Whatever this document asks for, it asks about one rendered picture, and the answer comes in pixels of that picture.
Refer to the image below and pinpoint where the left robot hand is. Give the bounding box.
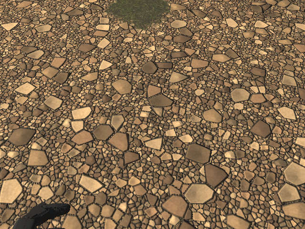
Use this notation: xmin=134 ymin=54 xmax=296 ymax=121
xmin=12 ymin=202 xmax=71 ymax=229

